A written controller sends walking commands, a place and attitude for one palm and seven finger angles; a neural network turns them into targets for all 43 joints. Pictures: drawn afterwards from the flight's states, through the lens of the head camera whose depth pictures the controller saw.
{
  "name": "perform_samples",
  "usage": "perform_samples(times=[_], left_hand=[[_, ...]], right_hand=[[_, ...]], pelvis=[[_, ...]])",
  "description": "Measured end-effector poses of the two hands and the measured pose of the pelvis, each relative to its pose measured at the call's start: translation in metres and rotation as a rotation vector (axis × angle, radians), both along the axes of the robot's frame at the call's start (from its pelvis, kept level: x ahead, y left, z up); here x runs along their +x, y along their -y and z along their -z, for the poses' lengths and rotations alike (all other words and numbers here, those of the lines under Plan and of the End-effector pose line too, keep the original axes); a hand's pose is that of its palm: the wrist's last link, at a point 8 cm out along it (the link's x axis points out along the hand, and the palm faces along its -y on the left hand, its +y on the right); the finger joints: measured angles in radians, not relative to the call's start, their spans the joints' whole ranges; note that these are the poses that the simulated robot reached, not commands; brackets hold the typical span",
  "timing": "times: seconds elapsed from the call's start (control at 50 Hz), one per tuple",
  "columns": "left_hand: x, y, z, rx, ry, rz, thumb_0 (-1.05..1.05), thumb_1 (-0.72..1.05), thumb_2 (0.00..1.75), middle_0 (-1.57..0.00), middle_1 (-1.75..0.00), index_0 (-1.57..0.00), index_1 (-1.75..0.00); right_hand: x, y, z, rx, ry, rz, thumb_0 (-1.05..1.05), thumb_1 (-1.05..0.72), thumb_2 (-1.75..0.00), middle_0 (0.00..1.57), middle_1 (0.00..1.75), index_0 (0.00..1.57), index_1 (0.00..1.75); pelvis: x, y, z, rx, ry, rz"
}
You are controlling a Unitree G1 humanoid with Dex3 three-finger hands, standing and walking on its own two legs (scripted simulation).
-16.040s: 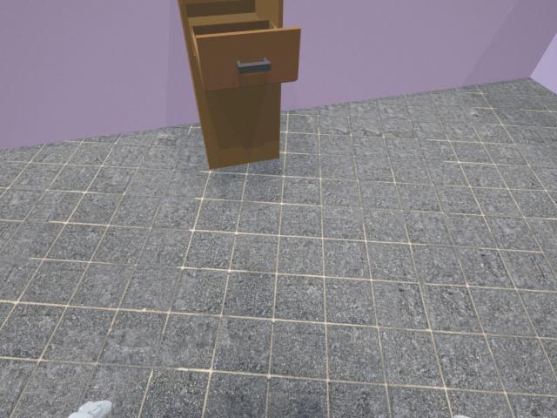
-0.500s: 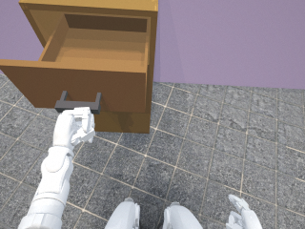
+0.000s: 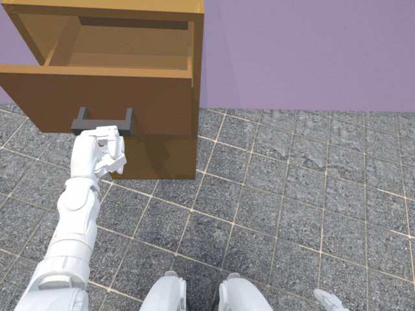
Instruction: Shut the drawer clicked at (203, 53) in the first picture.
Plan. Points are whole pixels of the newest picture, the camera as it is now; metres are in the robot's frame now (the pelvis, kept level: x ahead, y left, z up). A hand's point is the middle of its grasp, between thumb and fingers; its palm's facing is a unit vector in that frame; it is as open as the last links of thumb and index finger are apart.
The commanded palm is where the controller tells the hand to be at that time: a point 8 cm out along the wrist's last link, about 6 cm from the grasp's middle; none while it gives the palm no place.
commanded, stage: push the drawer shut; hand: left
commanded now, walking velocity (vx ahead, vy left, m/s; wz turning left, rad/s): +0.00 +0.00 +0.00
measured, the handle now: (104, 119) +0.48 +0.21 +0.04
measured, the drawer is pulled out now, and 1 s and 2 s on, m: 0.16 0.04 0.00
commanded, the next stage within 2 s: pull the fist back off the drawer in 1.58 s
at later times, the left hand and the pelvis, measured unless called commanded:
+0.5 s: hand (124, 131) +0.46 +0.17 +0.03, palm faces +0.03 -1.00 -0.04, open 3.4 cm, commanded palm +0.46 +0.21 +0.04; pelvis -0.02 +0.00 -0.01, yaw +0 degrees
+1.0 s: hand (129, 104) +0.53 +0.17 +0.03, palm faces +0.04 -1.00 -0.02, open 3.5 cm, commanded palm +0.52 +0.20 +0.04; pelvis +0.00 +0.00 -0.01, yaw -2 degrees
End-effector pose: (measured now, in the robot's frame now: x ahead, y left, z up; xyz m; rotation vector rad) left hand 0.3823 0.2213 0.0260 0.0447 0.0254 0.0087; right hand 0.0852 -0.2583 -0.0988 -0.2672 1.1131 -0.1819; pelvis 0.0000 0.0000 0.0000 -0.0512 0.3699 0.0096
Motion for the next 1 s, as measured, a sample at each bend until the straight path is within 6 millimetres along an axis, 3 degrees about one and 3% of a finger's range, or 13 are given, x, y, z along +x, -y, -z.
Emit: perform_samples(times=[0.32, 0.76, 1.0], left_hand=[[0.023, -0.001, -0.001, 0.001, 0.008, -0.013, 0.07, 0.75, 0.88, -1.40, -1.60, -1.41, -1.60], [0.092, 0.001, -0.003, -0.018, -0.013, -0.025, 0.09, 0.77, 0.87, -1.40, -1.60, -1.40, -1.60], [0.121, 0.001, -0.003, -0.024, -0.021, -0.028, 0.09, 0.77, 0.87, -1.40, -1.60, -1.40, -1.60]], right_hand=[[-0.022, -0.001, 0.006, -0.010, -0.053, 0.004, 0.01, -0.90, -0.90, 0.21, 0.30, 0.20, 0.30], [-0.095, 0.007, 0.008, -0.033, -0.250, 0.101, 0.01, -0.90, -0.90, 0.21, 0.30, 0.20, 0.30], [-0.103, 0.001, 0.005, -0.028, -0.312, 0.124, 0.01, -0.90, -0.90, 0.21, 0.30, 0.20, 0.30]], pelvis=[[-0.011, -0.001, 0.005, -0.008, -0.007, -0.010], [-0.010, 0.000, 0.013, -0.022, -0.073, 0.010], [-0.002, -0.001, 0.014, -0.032, -0.105, 0.013]])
